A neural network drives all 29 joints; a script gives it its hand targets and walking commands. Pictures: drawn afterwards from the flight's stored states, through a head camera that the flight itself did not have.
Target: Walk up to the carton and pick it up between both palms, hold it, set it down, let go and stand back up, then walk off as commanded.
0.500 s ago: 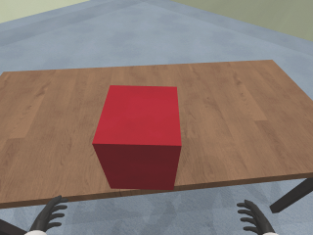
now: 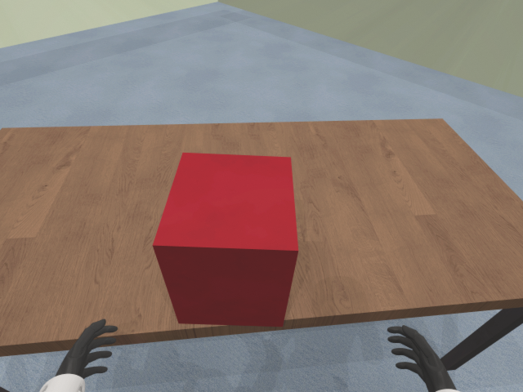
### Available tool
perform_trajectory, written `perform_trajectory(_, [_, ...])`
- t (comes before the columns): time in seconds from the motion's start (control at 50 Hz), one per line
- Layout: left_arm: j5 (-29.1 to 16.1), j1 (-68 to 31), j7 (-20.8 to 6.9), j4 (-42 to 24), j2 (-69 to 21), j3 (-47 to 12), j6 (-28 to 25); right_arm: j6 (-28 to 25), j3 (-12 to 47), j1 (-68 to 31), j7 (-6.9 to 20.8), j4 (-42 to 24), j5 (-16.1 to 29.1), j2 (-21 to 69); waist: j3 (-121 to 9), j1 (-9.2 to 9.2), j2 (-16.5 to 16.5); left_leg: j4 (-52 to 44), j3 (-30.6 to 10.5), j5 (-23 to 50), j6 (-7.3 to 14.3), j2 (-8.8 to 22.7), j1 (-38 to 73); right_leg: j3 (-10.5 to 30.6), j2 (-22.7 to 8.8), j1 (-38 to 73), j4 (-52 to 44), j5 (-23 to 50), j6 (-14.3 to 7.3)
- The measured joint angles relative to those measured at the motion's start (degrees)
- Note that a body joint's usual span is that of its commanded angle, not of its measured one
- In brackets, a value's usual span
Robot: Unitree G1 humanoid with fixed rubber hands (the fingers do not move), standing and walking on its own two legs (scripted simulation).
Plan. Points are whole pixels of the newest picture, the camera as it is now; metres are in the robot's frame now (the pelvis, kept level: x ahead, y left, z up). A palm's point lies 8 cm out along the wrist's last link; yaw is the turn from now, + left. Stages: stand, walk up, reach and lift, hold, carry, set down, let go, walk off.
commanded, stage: reach and lift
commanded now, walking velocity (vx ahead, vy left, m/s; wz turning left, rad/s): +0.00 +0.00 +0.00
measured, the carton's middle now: (233, 241) +0.39 +0.05 -0.01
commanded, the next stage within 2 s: none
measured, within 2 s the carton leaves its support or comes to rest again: neither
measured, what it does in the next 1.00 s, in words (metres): stands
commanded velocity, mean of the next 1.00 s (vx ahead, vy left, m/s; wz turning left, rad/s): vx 0.00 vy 0.00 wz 0.00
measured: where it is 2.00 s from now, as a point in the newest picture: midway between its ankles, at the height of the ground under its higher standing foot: outside the picture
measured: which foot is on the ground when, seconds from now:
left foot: down 0.00-1.00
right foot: down 0.00-1.00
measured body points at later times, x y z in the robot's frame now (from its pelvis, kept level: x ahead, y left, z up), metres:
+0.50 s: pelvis +0.01 +0.01 +0.01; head -0.02 +0.03 +0.46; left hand +0.20 +0.26 -0.03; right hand +0.17 -0.22 -0.03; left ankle +0.01 +0.15 -0.73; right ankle +0.01 -0.10 -0.73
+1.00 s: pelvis +0.01 +0.01 +0.01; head -0.01 +0.03 +0.46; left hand +0.21 +0.25 -0.02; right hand +0.20 -0.21 +0.00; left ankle +0.01 +0.15 -0.73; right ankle +0.01 -0.10 -0.73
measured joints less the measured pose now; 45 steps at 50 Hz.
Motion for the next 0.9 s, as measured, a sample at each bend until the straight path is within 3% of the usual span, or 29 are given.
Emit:
perform_trajectory(0.26, [-0.15, 0.74, 0.00, -0.28, -0.51, -0.57, -7.35, -1.95, 0.00, 3.41, -1.30, -1.32, 0.01, 4.15, -0.92, 0.01, -0.72, -5.74, 0.06, 2.38, -0.09, -0.06, 3.62, 0.01, -0.05, 3.42, -5.26, 2.12, -0.01])
perform_trajectory(0.54, [-4.28, 3.39, -0.01, -0.26, -0.52, -4.71, -18.42, -5.30, -0.01, 5.28, -1.67, -5.82, 2.63, 7.41, -1.41, 0.00, -1.30, -5.81, 0.06, 2.39, 0.38, -0.56, 3.63, 0.01, -0.54, 3.70, -5.79, 2.31, -0.01])
perform_trajectory(0.9, [-8.21, 3.99, -0.38, -0.22, -0.54, -6.12, -25.60, -5.84, 0.69, 5.75, -2.28, -10.57, 6.82, 8.22, -3.00, 0.01, -1.37, -5.80, 0.06, 2.39, 0.46, -0.57, 1.69, 0.01, -0.54, 1.76, -5.79, 2.31, -0.01])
